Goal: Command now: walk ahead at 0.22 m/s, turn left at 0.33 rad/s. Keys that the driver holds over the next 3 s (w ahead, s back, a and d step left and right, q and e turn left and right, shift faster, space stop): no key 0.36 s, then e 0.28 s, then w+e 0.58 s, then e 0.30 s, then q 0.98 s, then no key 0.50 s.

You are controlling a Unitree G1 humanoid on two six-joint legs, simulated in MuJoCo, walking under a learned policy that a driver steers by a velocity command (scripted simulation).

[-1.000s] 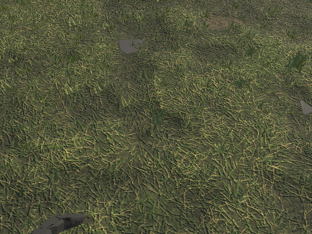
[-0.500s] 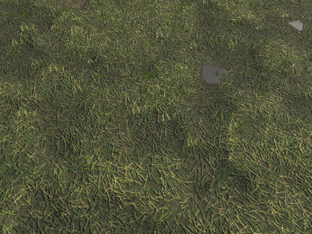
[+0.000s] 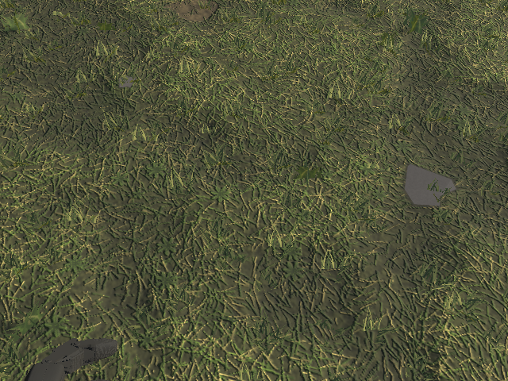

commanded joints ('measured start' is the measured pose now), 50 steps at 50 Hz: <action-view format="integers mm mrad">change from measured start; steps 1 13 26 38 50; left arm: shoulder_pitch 33 51 98 369 334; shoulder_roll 115 86 93 191 194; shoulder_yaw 26 -6 3 43 54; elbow -41 23 31 17 -35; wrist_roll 11 21 -14 -6 -34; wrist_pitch -19 58 94 56 69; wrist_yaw -6 0 22 -9 32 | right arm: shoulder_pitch -7 14 -43 -243 -363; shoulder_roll -128 -52 -147 -120 -92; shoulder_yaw -27 6 -28 -24 -3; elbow -39 -18 7 -137 -156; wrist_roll -8 -19 -24 5 1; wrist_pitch -2 72 23 -25 -84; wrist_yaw -16 -24 -42 -13 28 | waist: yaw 56 42 61 151 140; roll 164 -107 170 -126 -80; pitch -94 -137 -25 -72 -40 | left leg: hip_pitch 8 -189 -115 -787 -367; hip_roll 235 136 263 127 85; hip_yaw -138 91 9 25 80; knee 76 413 22 822 150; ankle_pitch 578 -139 80 -260 192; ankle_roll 75 -127 3 -61 -124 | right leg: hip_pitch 187 273 147 643 382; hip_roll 20 -153 41 -300 -113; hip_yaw -7 130 -22 695 351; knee -39 -235 67 -276 -272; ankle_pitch -1 -147 -310 -740 -432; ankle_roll -41 -222 -82 -356 -246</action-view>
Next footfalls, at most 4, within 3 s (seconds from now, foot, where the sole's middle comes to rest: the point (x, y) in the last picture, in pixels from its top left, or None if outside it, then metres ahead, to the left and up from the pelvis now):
0.06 right None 0.23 -0.11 -0.78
0.38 left None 0.16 0.13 -0.78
1.12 left None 0.43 0.07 -0.78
1.56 right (337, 352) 0.51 -0.26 -0.78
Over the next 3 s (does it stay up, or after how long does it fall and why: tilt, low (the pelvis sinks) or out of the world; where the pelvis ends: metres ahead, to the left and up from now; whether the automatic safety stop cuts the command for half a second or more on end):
stays up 0.54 -0.11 0.00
